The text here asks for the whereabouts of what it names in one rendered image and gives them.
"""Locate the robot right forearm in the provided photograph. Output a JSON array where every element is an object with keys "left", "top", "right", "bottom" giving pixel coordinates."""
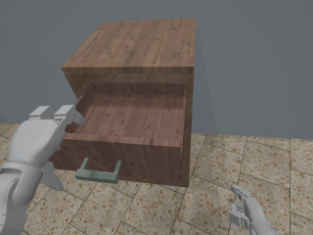
[{"left": 249, "top": 219, "right": 279, "bottom": 235}]

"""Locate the drawer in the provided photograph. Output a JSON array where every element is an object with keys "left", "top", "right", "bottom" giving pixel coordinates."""
[{"left": 48, "top": 81, "right": 188, "bottom": 182}]

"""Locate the cabinet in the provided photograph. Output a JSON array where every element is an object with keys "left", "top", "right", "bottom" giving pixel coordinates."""
[{"left": 61, "top": 18, "right": 197, "bottom": 188}]

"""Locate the left robot hand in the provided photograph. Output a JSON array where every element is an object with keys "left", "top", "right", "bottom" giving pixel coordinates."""
[{"left": 8, "top": 105, "right": 86, "bottom": 192}]

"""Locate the robot left forearm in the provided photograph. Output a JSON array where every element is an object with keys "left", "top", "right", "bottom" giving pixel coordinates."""
[{"left": 0, "top": 162, "right": 43, "bottom": 235}]

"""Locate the handle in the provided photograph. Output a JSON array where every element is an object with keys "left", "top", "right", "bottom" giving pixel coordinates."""
[{"left": 74, "top": 158, "right": 122, "bottom": 184}]

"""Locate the right robot hand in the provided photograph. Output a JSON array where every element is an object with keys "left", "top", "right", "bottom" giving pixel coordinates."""
[{"left": 229, "top": 185, "right": 267, "bottom": 230}]

